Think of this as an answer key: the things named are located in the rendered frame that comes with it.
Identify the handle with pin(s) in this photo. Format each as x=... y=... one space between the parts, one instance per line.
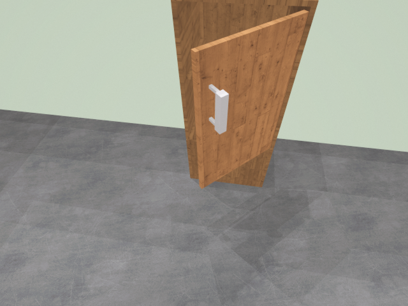
x=221 y=109

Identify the cupboard door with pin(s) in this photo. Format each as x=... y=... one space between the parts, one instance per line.
x=254 y=67

